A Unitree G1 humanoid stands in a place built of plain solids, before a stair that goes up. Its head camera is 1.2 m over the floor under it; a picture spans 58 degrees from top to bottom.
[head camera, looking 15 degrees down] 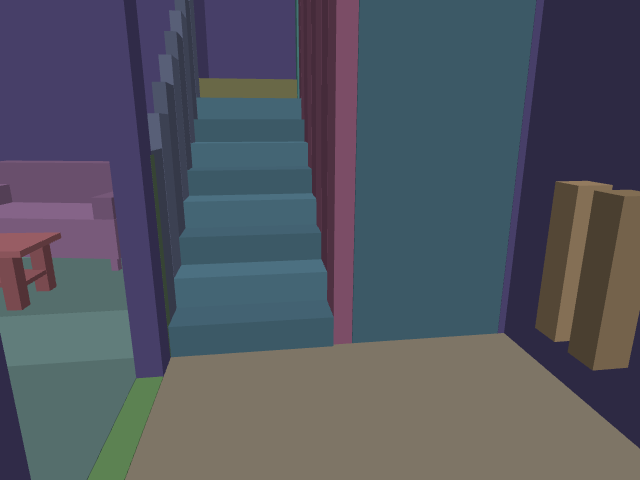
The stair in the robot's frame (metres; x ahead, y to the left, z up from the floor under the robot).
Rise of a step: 0.18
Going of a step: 0.25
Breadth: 0.88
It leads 8 degrees to the left of straight ahead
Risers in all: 9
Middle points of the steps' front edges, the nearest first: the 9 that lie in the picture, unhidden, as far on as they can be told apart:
2.12 0.36 0.18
2.37 0.39 0.35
2.62 0.43 0.53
2.86 0.46 0.71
3.11 0.49 0.88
3.36 0.53 1.06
3.60 0.56 1.24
3.85 0.60 1.42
4.10 0.63 1.59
